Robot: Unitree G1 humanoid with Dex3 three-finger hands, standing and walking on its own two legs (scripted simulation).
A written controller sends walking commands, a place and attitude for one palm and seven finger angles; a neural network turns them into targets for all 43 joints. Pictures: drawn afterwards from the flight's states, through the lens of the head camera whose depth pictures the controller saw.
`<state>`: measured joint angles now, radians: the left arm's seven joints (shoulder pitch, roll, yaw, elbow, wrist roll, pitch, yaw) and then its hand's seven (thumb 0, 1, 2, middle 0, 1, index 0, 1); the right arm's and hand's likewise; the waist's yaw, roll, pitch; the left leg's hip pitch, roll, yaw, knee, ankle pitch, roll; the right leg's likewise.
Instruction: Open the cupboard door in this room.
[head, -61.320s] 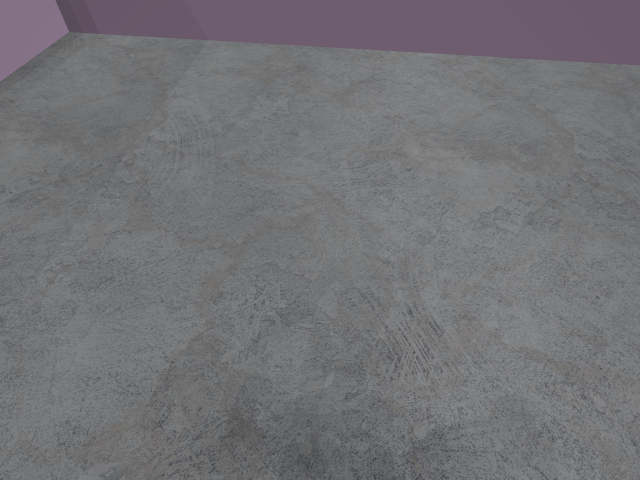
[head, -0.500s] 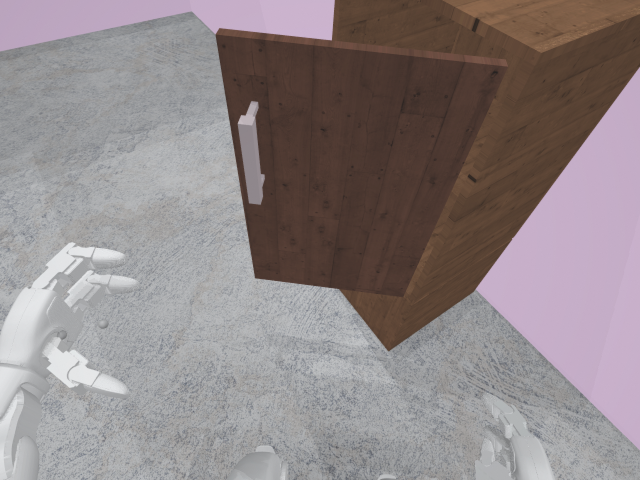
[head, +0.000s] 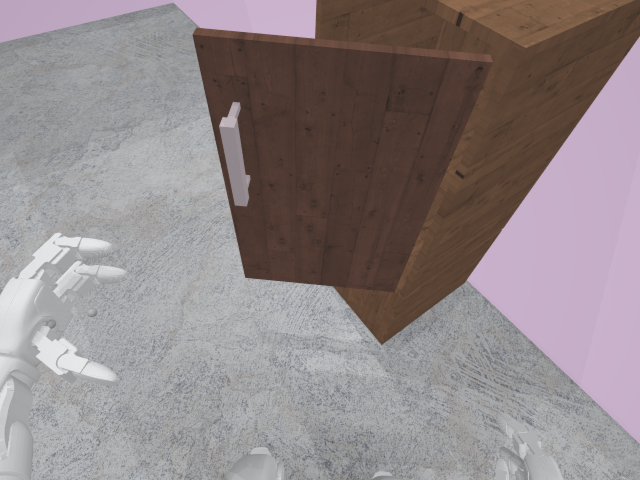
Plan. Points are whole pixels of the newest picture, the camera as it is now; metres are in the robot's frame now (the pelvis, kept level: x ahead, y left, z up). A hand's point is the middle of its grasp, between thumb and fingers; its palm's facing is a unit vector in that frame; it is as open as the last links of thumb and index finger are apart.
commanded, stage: raise the hand with hooked fingers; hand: left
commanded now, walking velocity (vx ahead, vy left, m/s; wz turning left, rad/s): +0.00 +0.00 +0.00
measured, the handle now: (238, 157) +0.56 +0.15 +0.05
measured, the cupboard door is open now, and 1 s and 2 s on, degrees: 49 49 49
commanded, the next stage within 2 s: move the hooked fingers beside the handle in 0.12 s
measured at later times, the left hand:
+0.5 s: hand (120, 283) +0.32 +0.25 +0.06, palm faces -0.05 -1.00 -0.03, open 14.0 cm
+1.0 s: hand (147, 235) +0.40 +0.24 +0.06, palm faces -0.04 -1.00 -0.02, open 14.0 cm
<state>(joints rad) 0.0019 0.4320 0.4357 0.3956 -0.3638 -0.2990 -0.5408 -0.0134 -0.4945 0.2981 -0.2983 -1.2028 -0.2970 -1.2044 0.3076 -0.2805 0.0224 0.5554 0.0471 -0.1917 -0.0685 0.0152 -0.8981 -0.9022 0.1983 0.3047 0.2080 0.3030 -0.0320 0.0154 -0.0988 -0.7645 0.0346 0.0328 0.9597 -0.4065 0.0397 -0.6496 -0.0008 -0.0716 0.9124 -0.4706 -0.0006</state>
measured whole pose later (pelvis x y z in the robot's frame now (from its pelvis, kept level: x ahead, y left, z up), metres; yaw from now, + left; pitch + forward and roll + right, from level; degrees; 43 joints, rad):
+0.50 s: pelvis +0.00 -0.01 +0.00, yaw +1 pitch +13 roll -2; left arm -0.21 0.45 0.41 0.57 -0.32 -0.30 -0.55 -0.01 -0.50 0.30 -0.30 -1.20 -0.30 -1.20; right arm 0.27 -0.28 0.03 0.59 0.05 -0.17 -0.09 0.01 -0.90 -0.90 0.20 0.30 0.21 0.30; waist -0.03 0.02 -0.10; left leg -0.80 0.04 0.01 0.98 -0.41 0.02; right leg -0.68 0.00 -0.09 0.95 -0.48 -0.02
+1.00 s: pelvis +0.00 -0.01 -0.01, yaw -1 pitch +16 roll -2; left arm -0.45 0.50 0.44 0.83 -0.26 -0.34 -0.51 -0.01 -0.50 0.30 -0.30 -1.20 -0.30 -1.20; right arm 0.34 -0.28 0.02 0.61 0.04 -0.08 -0.07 0.01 -0.90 -0.90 0.20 0.30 0.21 0.30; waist -0.08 0.01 -0.11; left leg -0.86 0.05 0.03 1.00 -0.42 0.03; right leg -0.75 0.01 -0.07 0.96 -0.49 -0.01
